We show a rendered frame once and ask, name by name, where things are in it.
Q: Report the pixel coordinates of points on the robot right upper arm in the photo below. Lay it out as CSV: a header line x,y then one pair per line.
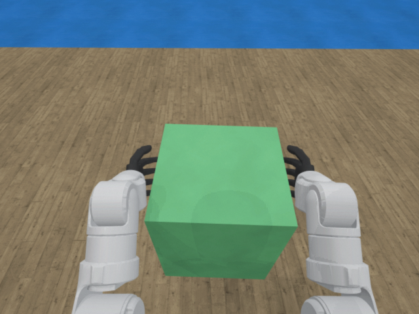
x,y
336,305

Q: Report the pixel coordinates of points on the robot left upper arm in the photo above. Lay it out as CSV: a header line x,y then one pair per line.
x,y
111,304

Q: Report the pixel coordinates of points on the robot right forearm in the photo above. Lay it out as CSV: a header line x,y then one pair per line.
x,y
332,222

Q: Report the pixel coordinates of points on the carton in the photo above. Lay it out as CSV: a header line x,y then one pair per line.
x,y
220,202

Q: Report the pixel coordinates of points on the robot left forearm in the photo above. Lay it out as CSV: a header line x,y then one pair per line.
x,y
113,218

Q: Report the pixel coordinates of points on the left robot hand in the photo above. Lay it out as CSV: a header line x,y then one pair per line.
x,y
136,163

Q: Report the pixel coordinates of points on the right robot hand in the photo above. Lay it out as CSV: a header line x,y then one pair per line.
x,y
302,165

